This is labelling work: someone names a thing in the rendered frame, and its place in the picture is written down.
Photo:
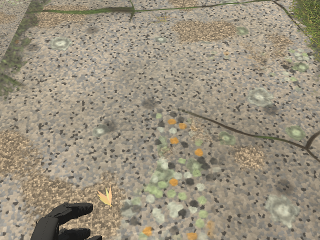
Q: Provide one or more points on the robot left hand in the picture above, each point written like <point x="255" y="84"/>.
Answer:
<point x="47" y="227"/>

